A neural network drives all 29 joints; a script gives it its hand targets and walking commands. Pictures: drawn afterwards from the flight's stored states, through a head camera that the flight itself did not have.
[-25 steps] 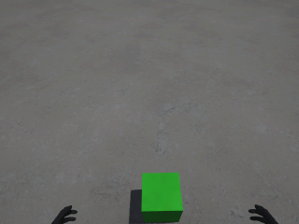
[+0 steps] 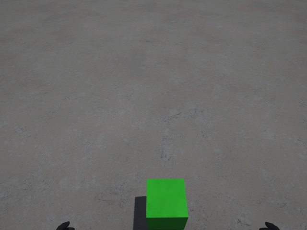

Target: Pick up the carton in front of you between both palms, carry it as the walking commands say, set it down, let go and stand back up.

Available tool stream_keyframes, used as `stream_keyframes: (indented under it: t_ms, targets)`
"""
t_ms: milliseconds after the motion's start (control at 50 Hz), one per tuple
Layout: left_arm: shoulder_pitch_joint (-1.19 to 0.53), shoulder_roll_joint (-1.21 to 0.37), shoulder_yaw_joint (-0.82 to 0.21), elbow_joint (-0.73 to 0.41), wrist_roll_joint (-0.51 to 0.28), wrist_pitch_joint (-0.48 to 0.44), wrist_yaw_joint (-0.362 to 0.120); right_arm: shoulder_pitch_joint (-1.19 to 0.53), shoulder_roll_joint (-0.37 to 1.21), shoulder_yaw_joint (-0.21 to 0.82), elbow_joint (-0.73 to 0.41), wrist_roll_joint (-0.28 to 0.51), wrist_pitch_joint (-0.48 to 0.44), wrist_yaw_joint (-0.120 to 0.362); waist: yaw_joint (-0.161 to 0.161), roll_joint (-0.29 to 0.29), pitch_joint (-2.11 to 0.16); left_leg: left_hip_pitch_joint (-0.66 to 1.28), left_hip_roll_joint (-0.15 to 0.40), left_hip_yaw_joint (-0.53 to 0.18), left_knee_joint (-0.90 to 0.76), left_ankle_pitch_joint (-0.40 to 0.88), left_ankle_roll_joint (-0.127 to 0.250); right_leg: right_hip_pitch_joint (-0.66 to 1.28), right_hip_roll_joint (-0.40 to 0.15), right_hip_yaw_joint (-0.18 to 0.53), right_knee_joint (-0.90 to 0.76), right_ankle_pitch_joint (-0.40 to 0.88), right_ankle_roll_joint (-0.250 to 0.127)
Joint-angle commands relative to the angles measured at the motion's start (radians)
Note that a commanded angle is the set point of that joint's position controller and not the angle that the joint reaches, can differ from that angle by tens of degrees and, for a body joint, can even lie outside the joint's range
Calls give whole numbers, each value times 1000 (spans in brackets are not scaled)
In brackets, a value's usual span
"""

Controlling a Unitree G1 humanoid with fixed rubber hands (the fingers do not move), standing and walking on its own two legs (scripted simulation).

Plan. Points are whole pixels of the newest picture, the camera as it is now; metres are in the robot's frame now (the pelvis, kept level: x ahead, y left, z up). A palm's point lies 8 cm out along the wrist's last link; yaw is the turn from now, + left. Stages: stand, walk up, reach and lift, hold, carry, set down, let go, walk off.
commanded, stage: stand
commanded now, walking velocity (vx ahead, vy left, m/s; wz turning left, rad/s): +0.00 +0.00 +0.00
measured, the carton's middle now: (165, 204) +0.41 -0.02 -0.65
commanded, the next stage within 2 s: none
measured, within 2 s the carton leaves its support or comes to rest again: neither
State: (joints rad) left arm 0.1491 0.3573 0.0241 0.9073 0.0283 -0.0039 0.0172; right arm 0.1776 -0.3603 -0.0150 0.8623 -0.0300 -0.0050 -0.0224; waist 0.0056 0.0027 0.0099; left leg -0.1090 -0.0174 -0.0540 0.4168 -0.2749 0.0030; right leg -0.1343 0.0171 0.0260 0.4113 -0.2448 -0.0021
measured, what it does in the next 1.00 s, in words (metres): stands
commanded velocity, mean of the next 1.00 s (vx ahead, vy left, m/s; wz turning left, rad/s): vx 0.00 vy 0.00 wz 0.00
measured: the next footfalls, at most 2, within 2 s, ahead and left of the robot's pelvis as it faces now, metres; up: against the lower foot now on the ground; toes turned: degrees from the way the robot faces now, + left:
none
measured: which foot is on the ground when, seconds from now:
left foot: down 0.00-1.00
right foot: down 0.00-1.00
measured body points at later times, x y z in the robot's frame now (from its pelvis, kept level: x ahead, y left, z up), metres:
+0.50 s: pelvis -0.02 +0.00 +0.00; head -0.02 +0.00 +0.45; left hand +0.08 +0.31 -0.11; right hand +0.09 -0.31 -0.11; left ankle -0.03 +0.12 -0.74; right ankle -0.01 -0.12 -0.74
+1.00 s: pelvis -0.02 +0.00 +0.00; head -0.02 +0.00 +0.45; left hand +0.08 +0.32 -0.11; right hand +0.08 -0.31 -0.11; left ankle -0.03 +0.12 -0.74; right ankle -0.01 -0.12 -0.74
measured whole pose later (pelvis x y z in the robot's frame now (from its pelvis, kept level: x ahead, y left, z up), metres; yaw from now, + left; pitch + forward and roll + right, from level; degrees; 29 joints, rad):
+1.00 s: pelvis -0.02 +0.00 +0.00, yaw +0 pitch -2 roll +0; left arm 0.12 0.39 0.01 1.05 0.01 -0.01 0.01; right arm 0.13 -0.39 0.00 1.01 -0.01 -0.01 -0.01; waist 0.00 0.00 0.03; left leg -0.09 -0.02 -0.05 0.35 -0.21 0.00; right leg -0.12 0.01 0.03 0.34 -0.18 0.00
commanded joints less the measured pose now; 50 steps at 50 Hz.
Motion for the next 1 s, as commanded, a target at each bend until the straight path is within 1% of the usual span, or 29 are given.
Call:
stream_keyframes:
  t_ms: [0,380,980]
  targets:
    - [-40,159,32,-36,-1,-13,3,-34,-159,-33,-37,1,-13,-3,0,3,-19,-42,106,-80,-70,227,13,29,-107,92,-59,208,-14]
    - [-50,181,22,42,-8,-17,-4,-55,-179,-23,45,8,-16,2,0,2,-4,-43,113,-91,-112,170,19,29,-115,103,-100,158,-17]
    - [-67,202,13,100,-14,-19,-6,-77,-199,-14,113,16,-19,6,-3,1,-9,-29,122,-93,-131,192,21,43,-125,106,-115,180,-20]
